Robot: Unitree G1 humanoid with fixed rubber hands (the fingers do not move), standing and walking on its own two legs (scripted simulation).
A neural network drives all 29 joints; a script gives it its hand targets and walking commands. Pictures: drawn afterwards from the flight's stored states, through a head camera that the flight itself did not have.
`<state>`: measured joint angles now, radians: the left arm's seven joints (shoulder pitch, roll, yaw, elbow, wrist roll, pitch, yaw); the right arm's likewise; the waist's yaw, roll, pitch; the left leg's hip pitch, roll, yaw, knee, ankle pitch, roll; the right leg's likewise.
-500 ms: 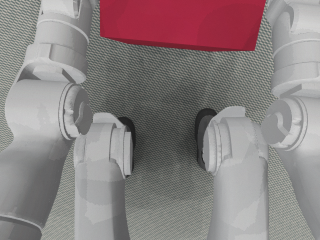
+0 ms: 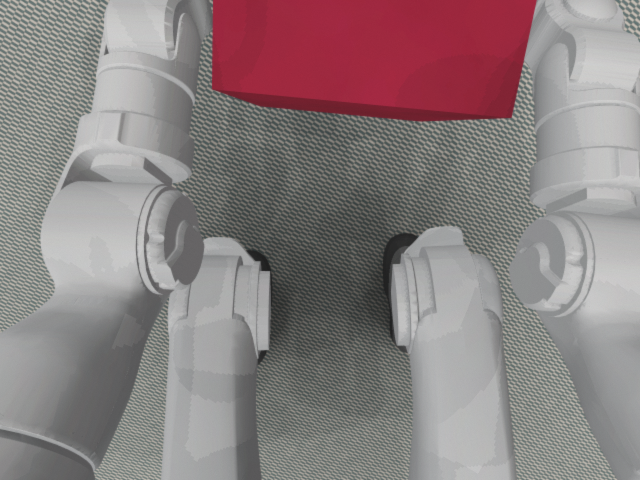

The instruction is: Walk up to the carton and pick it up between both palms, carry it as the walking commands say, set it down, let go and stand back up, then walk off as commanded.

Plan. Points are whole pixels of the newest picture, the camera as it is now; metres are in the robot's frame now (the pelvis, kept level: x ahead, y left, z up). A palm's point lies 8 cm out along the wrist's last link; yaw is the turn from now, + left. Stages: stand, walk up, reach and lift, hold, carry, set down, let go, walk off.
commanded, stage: reach and lift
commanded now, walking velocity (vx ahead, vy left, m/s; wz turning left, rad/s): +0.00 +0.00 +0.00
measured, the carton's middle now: out of the picture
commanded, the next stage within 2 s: none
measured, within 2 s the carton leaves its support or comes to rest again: neither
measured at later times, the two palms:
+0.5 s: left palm out of the picture +0.57 +0.11 -0.08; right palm out of the picture +0.53 -0.21 -0.08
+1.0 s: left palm out of the picture +0.55 +0.11 +0.00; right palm out of the picture +0.51 -0.21 -0.01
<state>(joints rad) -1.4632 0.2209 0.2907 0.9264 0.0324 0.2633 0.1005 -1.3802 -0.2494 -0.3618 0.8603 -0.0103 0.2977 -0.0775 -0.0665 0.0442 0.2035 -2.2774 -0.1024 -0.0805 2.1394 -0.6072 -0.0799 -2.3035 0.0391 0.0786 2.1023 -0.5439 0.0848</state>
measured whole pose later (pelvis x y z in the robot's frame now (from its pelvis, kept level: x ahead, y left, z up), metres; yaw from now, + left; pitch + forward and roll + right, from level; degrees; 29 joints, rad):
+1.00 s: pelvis +0.00 +0.00 +0.09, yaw +0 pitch +48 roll +0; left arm -1.26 0.10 0.42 0.78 0.16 0.36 0.03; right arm -1.16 -0.09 -0.52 0.66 -0.18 0.42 -0.01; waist -0.05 0.05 -0.08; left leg -2.12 -0.12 -0.10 1.81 -0.53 -0.08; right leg -2.14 0.06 0.10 1.78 -0.48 0.08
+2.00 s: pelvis +0.02 +0.00 +0.20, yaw +0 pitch +42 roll +0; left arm -0.96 0.00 0.42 0.70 0.21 0.35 0.00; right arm -0.87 0.01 -0.50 0.59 -0.21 0.40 0.00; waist -0.05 0.05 -0.20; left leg -1.68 -0.12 -0.13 1.43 -0.47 -0.06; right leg -1.70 0.07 0.12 1.40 -0.43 0.08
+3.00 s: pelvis +0.07 +0.00 +0.33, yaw +0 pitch +27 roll -1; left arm -0.58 -0.10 0.38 0.57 0.26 0.34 -0.05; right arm -0.50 0.11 -0.45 0.46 -0.25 0.39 0.04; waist -0.05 0.03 -0.17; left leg -0.99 -0.08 -0.16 0.87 -0.34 -0.03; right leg -1.00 0.05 0.12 0.83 -0.30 0.05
